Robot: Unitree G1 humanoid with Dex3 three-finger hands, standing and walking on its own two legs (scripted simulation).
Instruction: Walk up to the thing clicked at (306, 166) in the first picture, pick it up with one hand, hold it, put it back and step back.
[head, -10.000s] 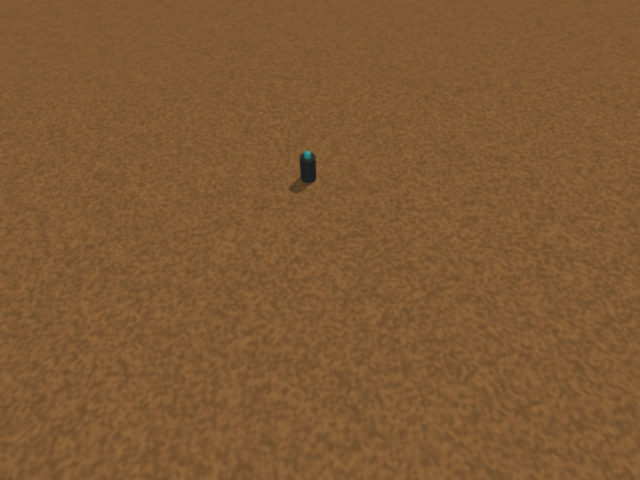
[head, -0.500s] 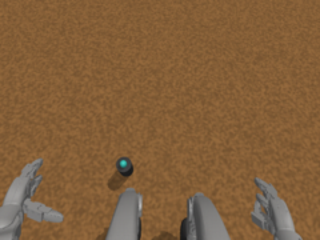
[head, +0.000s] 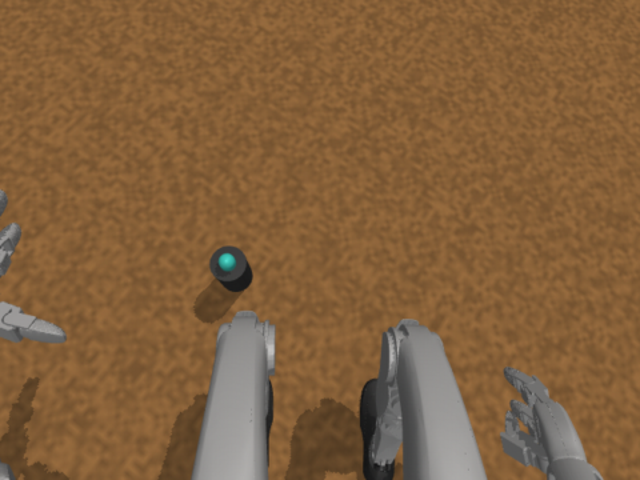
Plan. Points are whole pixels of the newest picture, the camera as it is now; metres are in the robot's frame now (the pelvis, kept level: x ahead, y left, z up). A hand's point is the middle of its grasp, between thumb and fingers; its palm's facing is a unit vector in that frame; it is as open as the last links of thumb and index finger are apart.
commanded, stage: go down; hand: left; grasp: from the side
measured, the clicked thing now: (231, 268) +0.42 +0.21 -0.41
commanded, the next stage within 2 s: approach in 1.40 s
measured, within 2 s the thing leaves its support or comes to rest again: neither
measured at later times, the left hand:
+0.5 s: hand (36, 264) +0.34 +0.39 -0.09, palm faces +0.14 -0.97 -0.18, open 17.0 cm
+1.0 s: hand (40, 258) +0.35 +0.40 -0.11, palm faces +0.13 -0.98 -0.15, open 17.3 cm
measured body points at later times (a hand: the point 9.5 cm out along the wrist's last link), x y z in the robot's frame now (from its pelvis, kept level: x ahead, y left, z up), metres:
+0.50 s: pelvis -0.01 +0.00 -0.07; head +0.19 +0.05 +0.33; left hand +0.33 +0.44 -0.07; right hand +0.16 -0.28 -0.18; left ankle +0.08 +0.13 -0.46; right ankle +0.08 -0.13 -0.46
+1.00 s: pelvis -0.02 +0.00 -0.10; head +0.19 +0.06 +0.29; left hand +0.34 +0.45 -0.10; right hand +0.13 -0.28 -0.21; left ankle +0.08 +0.13 -0.46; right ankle +0.08 -0.13 -0.46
